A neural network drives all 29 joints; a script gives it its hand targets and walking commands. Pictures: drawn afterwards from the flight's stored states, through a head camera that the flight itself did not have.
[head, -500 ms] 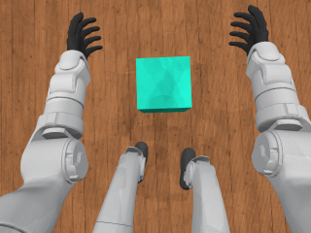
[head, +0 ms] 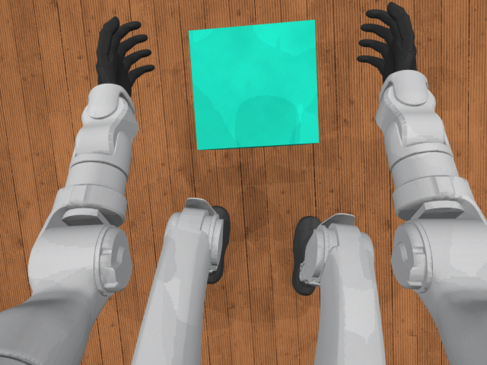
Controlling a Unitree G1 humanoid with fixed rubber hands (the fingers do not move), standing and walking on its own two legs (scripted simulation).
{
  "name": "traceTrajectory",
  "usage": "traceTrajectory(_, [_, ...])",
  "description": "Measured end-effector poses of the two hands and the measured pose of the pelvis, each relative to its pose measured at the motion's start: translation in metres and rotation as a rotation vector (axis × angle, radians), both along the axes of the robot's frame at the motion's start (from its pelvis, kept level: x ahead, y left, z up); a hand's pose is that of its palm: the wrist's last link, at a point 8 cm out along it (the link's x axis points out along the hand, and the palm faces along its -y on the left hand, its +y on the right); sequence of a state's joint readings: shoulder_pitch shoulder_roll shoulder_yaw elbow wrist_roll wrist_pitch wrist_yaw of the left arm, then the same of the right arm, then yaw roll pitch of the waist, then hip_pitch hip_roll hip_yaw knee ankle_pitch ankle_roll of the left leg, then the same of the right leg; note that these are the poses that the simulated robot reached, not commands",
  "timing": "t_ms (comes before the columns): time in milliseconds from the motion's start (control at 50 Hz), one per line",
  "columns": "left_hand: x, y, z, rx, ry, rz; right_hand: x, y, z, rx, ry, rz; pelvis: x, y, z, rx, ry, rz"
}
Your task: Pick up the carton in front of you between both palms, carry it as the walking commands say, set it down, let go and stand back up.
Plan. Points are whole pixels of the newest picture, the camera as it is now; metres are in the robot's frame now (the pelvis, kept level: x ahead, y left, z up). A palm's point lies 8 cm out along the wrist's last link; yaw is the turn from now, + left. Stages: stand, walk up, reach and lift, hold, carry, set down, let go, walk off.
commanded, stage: reach and lift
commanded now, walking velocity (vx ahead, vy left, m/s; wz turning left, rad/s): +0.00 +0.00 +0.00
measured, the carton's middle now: (255, 99) +0.49 +0.04 -0.37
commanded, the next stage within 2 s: none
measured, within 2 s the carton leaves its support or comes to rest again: leaves its support in 1.28 s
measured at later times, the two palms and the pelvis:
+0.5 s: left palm (161, 96) +0.48 +0.22 -0.30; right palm (354, 86) +0.52 -0.14 -0.31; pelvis -0.04 +0.00 -0.12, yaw +0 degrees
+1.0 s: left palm (174, 92) +0.48 +0.19 -0.29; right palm (337, 82) +0.52 -0.11 -0.29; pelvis -0.04 +0.00 -0.11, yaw +0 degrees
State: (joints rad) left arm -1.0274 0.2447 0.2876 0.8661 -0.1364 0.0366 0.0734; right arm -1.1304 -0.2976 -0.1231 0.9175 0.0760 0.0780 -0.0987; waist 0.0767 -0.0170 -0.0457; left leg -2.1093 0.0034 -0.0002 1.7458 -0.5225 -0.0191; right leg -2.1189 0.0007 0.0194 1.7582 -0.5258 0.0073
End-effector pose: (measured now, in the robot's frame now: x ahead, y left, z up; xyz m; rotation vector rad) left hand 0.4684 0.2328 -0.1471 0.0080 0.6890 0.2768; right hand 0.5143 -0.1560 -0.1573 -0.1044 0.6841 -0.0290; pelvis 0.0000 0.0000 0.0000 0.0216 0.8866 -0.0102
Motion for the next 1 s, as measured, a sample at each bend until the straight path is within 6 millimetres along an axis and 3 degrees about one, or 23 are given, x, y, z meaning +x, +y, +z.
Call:
traceTrajectory(200, [0.000, -0.005, -0.072, -0.014, 0.018, 0.012, 0.005, 0.009, -0.065, 0.004, 0.010, -0.001, -0.028, -0.002, -0.069, -0.001, -0.127, -0.002])
traceTrajectory(380, [0.001, -0.011, -0.131, -0.021, 0.066, -0.004, 0.003, 0.011, -0.124, 0.005, 0.060, -0.005, -0.037, 0.000, -0.104, -0.003, -0.197, 0.001])
traceTrajectory(480, [0.006, -0.011, -0.154, -0.019, 0.055, -0.010, 0.005, 0.011, -0.148, 0.010, 0.048, -0.009, -0.037, 0.002, -0.119, -0.008, -0.229, 0.002])
traceTrajectory(620, [0.015, -0.012, -0.154, -0.017, 0.034, -0.020, 0.010, 0.020, -0.148, 0.020, 0.017, 0.000, -0.032, 0.005, -0.126, -0.014, -0.251, 0.005])
traceTrajectory(820, [0.011, -0.018, -0.145, -0.035, 0.049, -0.027, 0.008, 0.028, -0.134, 0.016, 0.043, 0.010, -0.031, 0.005, -0.118, -0.012, -0.224, 0.013])
traceTrajectory(1000, [0.014, -0.039, -0.145, -0.045, 0.039, -0.049, 0.007, 0.049, -0.135, 0.031, 0.038, 0.026, -0.036, 0.004, -0.113, -0.011, -0.231, 0.012])
